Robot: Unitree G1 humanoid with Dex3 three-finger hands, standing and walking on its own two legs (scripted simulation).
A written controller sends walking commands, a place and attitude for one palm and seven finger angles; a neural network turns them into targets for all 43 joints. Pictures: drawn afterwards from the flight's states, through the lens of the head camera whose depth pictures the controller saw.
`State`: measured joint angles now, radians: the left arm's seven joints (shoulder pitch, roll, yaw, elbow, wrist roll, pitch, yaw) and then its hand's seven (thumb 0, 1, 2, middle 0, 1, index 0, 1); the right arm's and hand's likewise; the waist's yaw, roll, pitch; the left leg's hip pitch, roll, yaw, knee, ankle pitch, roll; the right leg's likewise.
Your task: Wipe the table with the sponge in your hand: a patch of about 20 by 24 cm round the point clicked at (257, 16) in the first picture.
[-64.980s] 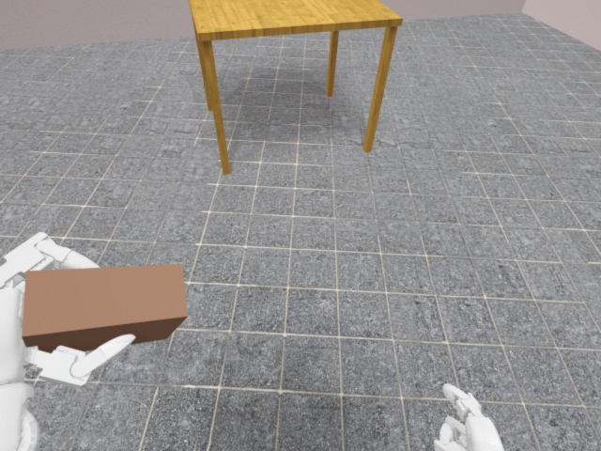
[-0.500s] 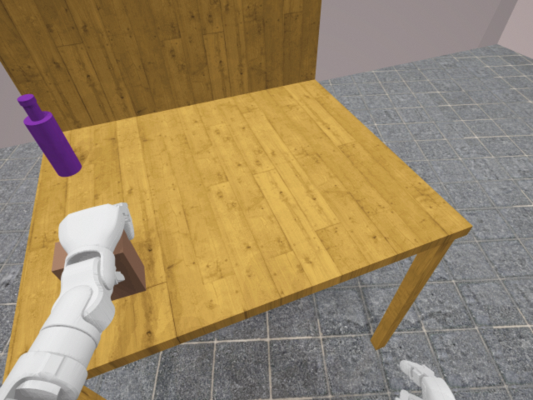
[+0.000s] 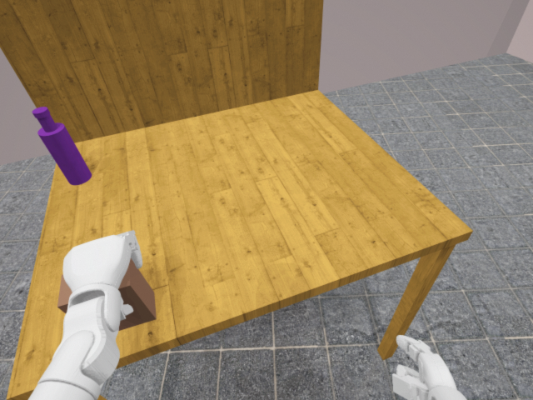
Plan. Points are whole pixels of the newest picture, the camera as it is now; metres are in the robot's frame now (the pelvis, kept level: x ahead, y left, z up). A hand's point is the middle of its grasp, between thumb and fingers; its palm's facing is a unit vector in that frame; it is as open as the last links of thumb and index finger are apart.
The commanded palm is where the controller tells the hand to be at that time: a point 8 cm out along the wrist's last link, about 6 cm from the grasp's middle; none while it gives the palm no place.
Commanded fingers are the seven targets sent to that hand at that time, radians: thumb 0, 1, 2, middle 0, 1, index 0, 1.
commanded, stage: lift the sponge slowly off the table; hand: left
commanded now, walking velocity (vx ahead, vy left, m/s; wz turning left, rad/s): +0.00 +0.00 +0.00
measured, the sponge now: (117, 304) +0.26 +0.30 -0.02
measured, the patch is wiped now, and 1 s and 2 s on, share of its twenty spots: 1.00 1.00 1.00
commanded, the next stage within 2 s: none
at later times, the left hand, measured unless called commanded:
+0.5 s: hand (118, 292) +0.25 +0.26 +0.05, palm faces -0.03 -0.10 -0.99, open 9.5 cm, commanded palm +0.23 +0.26 +0.11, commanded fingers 0.00 0.10 1.30 -1.20 -1.60 -1.20 -1.60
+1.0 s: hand (103, 286) +0.25 +0.27 +0.08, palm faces +0.00 -0.11 -0.99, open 9.5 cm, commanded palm +0.22 +0.27 +0.15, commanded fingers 0.00 0.10 1.30 -1.20 -1.60 -1.20 -1.60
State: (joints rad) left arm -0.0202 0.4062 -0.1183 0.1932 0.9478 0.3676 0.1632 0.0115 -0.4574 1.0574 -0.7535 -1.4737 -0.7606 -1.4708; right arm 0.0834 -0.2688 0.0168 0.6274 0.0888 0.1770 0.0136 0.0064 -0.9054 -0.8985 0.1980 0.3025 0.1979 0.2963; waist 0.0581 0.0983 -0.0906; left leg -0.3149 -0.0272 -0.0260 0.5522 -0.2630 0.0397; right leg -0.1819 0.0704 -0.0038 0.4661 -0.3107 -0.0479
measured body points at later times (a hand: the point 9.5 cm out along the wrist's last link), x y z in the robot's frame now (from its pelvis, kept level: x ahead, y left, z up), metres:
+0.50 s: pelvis -0.01 -0.02 +0.00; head -0.03 -0.05 +0.45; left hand +0.25 +0.26 +0.10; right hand +0.20 -0.24 -0.09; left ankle +0.01 +0.09 -0.74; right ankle -0.04 -0.10 -0.74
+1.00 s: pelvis -0.02 -0.02 +0.00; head -0.04 -0.05 +0.45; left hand +0.24 +0.27 +0.13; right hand +0.22 -0.24 -0.08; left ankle +0.01 +0.09 -0.74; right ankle -0.04 -0.10 -0.74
